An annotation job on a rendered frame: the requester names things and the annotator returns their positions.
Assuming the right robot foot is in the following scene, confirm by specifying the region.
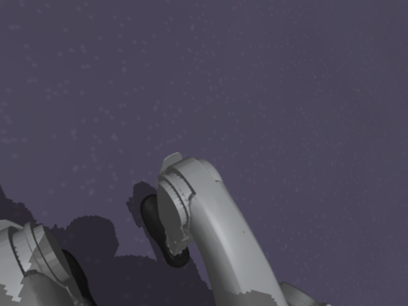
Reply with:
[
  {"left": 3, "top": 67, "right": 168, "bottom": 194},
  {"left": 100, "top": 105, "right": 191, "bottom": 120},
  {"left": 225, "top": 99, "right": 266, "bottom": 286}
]
[{"left": 140, "top": 194, "right": 189, "bottom": 268}]

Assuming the right robot hand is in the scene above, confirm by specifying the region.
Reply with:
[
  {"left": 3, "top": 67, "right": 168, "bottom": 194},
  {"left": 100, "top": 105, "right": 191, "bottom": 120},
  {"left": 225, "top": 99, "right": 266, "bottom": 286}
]
[{"left": 278, "top": 282, "right": 320, "bottom": 306}]

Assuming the left robot foot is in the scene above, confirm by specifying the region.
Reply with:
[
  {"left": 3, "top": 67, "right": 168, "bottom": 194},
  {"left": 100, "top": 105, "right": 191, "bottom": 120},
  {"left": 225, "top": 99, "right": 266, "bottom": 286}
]
[{"left": 62, "top": 249, "right": 97, "bottom": 306}]

